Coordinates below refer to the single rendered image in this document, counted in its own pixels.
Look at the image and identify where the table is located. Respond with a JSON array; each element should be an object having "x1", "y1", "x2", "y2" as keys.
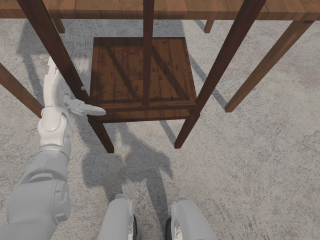
[{"x1": 0, "y1": 0, "x2": 320, "y2": 119}]

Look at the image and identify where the robot right shin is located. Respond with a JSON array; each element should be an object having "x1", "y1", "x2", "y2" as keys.
[{"x1": 171, "y1": 196, "x2": 187, "y2": 240}]

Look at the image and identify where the chair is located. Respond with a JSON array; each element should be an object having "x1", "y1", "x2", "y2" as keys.
[{"x1": 17, "y1": 0, "x2": 267, "y2": 154}]

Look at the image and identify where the robot left thigh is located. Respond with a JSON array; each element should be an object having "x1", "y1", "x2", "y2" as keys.
[{"x1": 97, "y1": 198, "x2": 134, "y2": 240}]

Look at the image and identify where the left robot hand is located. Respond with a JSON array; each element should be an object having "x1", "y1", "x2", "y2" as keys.
[{"x1": 43, "y1": 56, "x2": 106, "y2": 117}]

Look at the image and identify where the robot left forearm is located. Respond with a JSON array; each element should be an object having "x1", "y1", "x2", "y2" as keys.
[{"x1": 6, "y1": 106, "x2": 72, "y2": 224}]

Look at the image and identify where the robot left upper arm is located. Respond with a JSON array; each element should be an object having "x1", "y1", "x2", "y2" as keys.
[{"x1": 0, "y1": 179, "x2": 72, "y2": 240}]

